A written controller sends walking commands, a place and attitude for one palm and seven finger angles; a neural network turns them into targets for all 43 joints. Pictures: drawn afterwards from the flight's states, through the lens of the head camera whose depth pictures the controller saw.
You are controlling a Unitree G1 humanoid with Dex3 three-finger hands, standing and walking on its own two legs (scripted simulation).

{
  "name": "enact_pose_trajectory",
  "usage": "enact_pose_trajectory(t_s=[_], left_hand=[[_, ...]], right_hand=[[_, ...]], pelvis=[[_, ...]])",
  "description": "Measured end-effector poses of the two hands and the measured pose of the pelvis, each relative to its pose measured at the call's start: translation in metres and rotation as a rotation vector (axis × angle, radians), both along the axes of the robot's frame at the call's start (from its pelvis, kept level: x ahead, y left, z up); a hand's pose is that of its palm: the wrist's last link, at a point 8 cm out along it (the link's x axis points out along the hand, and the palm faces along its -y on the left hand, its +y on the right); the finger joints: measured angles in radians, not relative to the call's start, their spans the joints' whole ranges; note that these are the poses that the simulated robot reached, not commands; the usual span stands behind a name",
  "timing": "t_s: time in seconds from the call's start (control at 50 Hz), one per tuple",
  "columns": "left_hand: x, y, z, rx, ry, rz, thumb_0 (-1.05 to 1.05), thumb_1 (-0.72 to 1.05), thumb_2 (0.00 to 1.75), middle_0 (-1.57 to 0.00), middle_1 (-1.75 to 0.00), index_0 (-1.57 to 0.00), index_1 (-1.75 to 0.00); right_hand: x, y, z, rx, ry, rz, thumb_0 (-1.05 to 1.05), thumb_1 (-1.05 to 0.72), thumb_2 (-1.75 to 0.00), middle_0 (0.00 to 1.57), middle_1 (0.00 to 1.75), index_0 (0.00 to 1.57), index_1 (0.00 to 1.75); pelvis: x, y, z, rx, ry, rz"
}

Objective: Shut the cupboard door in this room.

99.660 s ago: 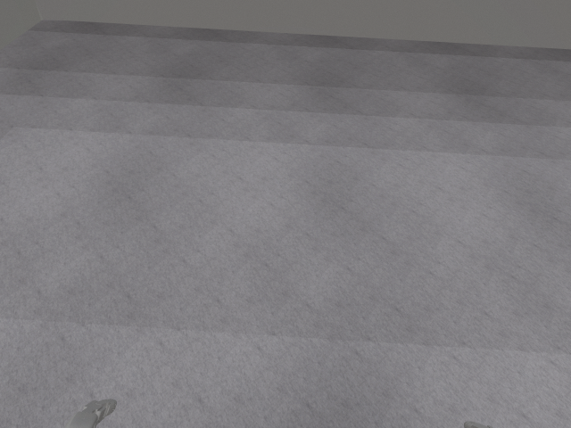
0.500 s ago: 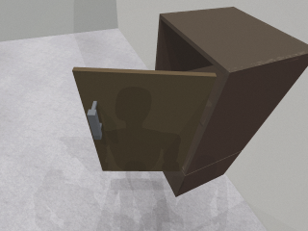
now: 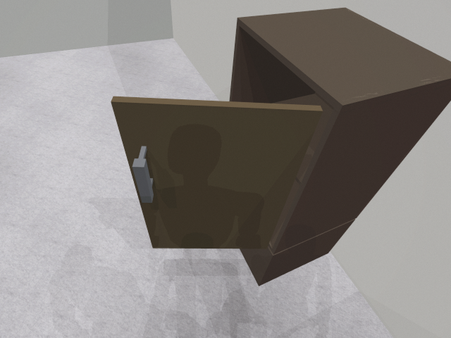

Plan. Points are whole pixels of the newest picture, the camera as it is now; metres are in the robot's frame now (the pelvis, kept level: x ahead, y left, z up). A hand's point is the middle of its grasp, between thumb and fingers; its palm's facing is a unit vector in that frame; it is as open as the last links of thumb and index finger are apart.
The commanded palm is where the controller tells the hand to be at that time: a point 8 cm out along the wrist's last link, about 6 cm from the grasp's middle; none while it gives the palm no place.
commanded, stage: look again from close up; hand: left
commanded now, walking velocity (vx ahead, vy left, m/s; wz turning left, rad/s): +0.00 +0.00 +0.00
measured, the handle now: (145, 174) +0.44 +0.21 +0.01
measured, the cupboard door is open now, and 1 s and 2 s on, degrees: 67 67 67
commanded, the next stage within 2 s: raise the hand and make a fist in 0.08 s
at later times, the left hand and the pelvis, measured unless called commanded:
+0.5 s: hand (153, 288) +0.20 +0.14 +0.00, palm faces +0.03 -1.00 +0.04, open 6.6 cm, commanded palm +0.11 +0.21 -0.06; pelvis -0.03 -0.02 -0.06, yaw +0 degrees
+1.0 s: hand (152, 290) +0.21 +0.15 -0.05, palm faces +0.05 -1.00 +0.00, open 4.2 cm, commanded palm +0.16 +0.21 -0.03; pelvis +0.01 -0.04 -0.09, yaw +0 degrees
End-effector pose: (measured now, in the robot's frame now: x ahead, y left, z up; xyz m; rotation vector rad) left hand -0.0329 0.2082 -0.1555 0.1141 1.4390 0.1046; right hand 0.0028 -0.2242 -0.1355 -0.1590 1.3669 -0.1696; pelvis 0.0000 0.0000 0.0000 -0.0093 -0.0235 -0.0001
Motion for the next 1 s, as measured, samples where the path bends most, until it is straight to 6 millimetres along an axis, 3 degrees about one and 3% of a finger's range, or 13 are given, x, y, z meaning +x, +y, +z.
enact_pose_trajectory(t_s=[0.2, 0.24, 0.3, 0.36, 0.44, 0.52, 0.62, 0.66, 0.7, 0.76, 0.82, 0.92, 1.0], left_hand=[[0.001, 0.001, 0.001, 0.009, -0.002, -0.007, 0.0, 0.91, 0.9, -0.2, -0.3, -0.2, -0.3], [0.035, 0.01, 0.018, 0.028, -0.173, 0.071, 0.01, 0.91, 0.9, -0.2, -0.3, -0.2, -0.3], [0.11, 0.026, 0.077, 0.126, -0.631, 0.08, 0.02, 0.93, 0.9, -0.21, -0.31, -0.21, -0.31], [0.176, 0.018, 0.135, 0.131, -1.01, 0.044, 0.02, 0.93, 0.9, -0.23, -0.34, -0.23, -0.34], [0.218, -0.006, 0.169, 0.0, -1.401, -0.012, 0.01, 0.93, 0.9, -0.28, -0.39, -0.27, -0.39], [0.201, -0.02, 0.138, -0.138, -1.522, -0.049, 0.0, 0.92, 0.9, -0.34, -0.46, -0.34, -0.46], [0.137, -0.007, 0.065, -0.067, -1.218, 0.061, 0.0, 0.9, 0.9, -0.43, -0.56, -0.43, -0.55], [0.117, 0.002, 0.062, 0.017, -1.177, 0.09, 0.01, 0.9, 0.9, -0.47, -0.59, -0.47, -0.59], [0.112, 0.008, 0.079, 0.092, -1.25, 0.088, 0.02, 0.9, 0.9, -0.5, -0.63, -0.5, -0.63], [0.129, 0.003, 0.116, 0.119, -1.461, 0.039, 0.02, 0.9, 0.9, -0.56, -0.69, -0.55, -0.69], [0.166, -0.012, 0.138, 0.05, -1.614, -0.088, 0.02, 0.9, 0.9, -0.61, -0.75, -0.61, -0.75], [0.22, -0.024, 0.111, -0.135, -1.372, -0.156, 0.01, 0.9, 0.9, -0.7, -0.85, -0.7, -0.85], [0.222, -0.007, 0.108, -0.089, -1.216, -0.041, 0.01, 0.9, 0.9, -0.78, -0.93, -0.77, -0.93]], right_hand=[[0.001, 0.0, -0.001, 0.001, -0.002, 0.003, 0.01, -0.92, -0.89, 0.2, 0.29, 0.2, 0.3], [0.009, -0.004, 0.006, -0.033, -0.108, 0.017, 0.02, -0.93, -0.89, 0.2, 0.3, 0.2, 0.3], [0.033, -0.013, 0.017, -0.054, -0.333, 0.043, 0.02, -0.93, -0.89, 0.2, 0.3, 0.2, 0.3], [0.064, -0.025, 0.021, -0.051, -0.527, 0.078, 0.02, -0.92, -0.89, 0.2, 0.3, 0.2, 0.3], [0.106, -0.039, 0.026, -0.061, -0.717, 0.113, 0.02, -0.91, -0.89, 0.2, 0.3, 0.2, 0.3], [0.141, -0.052, 0.03, -0.089, -0.807, 0.162, 0.02, -0.91, -0.89, 0.2, 0.3, 0.2, 0.3], [0.184, -0.057, 0.028, -0.11, -0.856, 0.259, 0.02, -0.91, -0.9, 0.2, 0.3, 0.2, 0.3], [0.199, -0.053, 0.022, -0.106, -0.874, 0.298, 0.02, -0.91, -0.9, 0.2, 0.3, 0.2, 0.3], [0.212, -0.047, 0.013, -0.089, -0.884, 0.329, 0.02, -0.91, -0.9, 0.2, 0.29, 0.2, 0.3], [0.222, -0.035, -0.007, -0.043, -0.885, 0.348, 0.02, -0.91, -0.9, 0.2, 0.29, 0.2, 0.3], [0.22, -0.025, -0.028, 0.005, -0.861, 0.316, 0.02, -0.91, -0.9, 0.2, 0.3, 0.2, 0.3], [0.194, -0.023, -0.047, 0.052, -0.727, 0.168, 0.02, -0.91, -0.89, 0.21, 0.3, 0.2, 0.3], [0.17, -0.033, -0.041, 0.02, -0.625, 0.089, 0.02, -0.91, -0.89, 0.21, 0.3, 0.2, 0.3]], pelvis=[[0.001, 0.001, 0.0, -0.003, 0.0, 0.0], [-0.003, -0.001, -0.002, -0.002, -0.005, 0.01], [-0.006, -0.005, -0.005, 0.011, 0.005, 0.004], [-0.014, -0.006, -0.014, 0.009, 0.016, 0.034], [-0.023, -0.013, -0.035, 0.008, 0.101, 0.015], [-0.028, -0.027, -0.064, 0.015, 0.157, -0.002], [-0.026, -0.04, -0.088, -0.003, 0.202, 0.022], [-0.024, -0.044, -0.095, -0.019, 0.222, 0.033], [-0.021, -0.047, -0.102, -0.034, 0.241, 0.041], [-0.02, -0.049, -0.109, -0.054, 0.258, 0.051], [-0.018, -0.05, -0.115, -0.056, 0.28, 0.047], [-0.006, -0.049, -0.107, -0.026, 0.296, 0.028], [0.01, -0.045, -0.091, -0.007, 0.285, 0.007]])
